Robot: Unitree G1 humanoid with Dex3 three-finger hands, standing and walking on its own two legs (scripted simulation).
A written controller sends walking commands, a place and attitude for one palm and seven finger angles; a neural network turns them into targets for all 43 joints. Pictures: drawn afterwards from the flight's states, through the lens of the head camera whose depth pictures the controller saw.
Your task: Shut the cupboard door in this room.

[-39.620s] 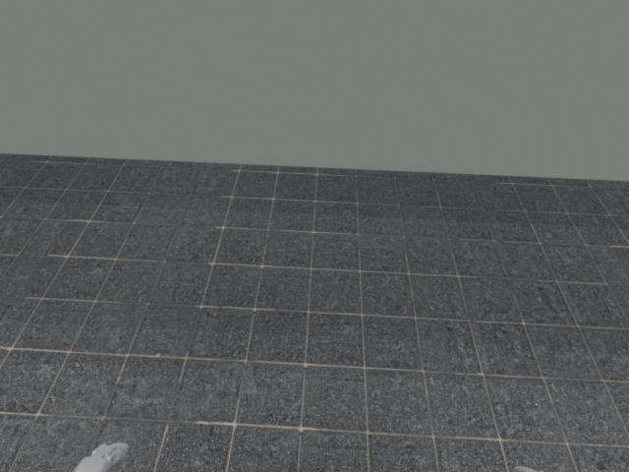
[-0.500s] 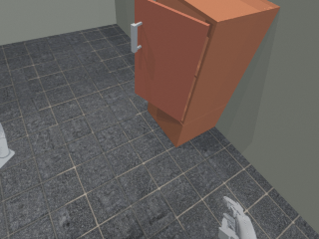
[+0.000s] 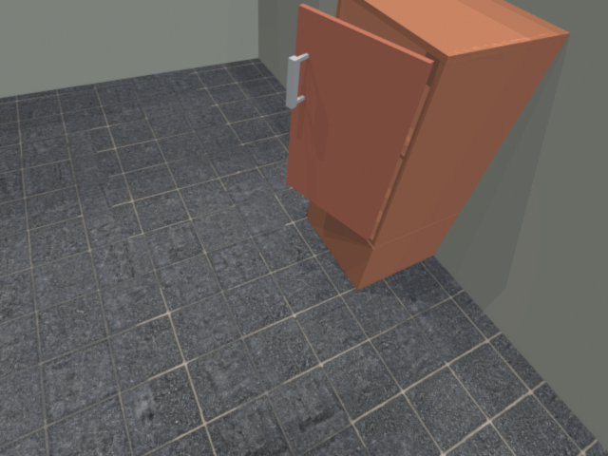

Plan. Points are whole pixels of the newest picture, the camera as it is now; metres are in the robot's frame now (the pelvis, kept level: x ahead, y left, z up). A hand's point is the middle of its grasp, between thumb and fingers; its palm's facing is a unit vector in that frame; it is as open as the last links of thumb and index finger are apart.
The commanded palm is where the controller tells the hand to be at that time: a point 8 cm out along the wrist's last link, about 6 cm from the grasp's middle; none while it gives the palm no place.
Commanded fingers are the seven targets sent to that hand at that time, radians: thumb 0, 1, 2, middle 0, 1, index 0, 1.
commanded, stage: let the arm hang, fingers relaxed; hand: left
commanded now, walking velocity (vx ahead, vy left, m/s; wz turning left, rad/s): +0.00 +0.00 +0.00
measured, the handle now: (297, 81) +1.00 +0.07 -0.03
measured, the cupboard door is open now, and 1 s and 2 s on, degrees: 20 20 20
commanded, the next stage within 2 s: look to check the result in 0.70 s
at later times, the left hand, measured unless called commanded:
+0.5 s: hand out of the picture -0.01 +0.20 -0.17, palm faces +0.00 -0.98 -0.18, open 7.4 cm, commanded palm none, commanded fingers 0.00 0.90 0.90 -0.20 -0.30 -0.20 -0.30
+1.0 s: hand out of the picture +0.01 +0.20 -0.17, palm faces -0.01 -0.98 -0.20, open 7.4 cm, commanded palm none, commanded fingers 0.00 0.90 0.90 -0.20 -0.30 -0.20 -0.30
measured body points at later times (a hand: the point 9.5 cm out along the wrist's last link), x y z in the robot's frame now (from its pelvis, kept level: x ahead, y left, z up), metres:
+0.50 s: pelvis +0.00 +0.03 +0.01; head -0.01 +0.03 +0.46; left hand -0.01 +0.25 -0.15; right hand -0.03 -0.18 -0.15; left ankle +0.04 +0.14 -0.73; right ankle +0.03 -0.10 -0.73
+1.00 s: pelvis +0.01 +0.02 +0.01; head +0.02 +0.02 +0.46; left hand +0.01 +0.25 -0.15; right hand -0.02 -0.19 -0.15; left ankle +0.04 +0.14 -0.73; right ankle +0.03 -0.10 -0.73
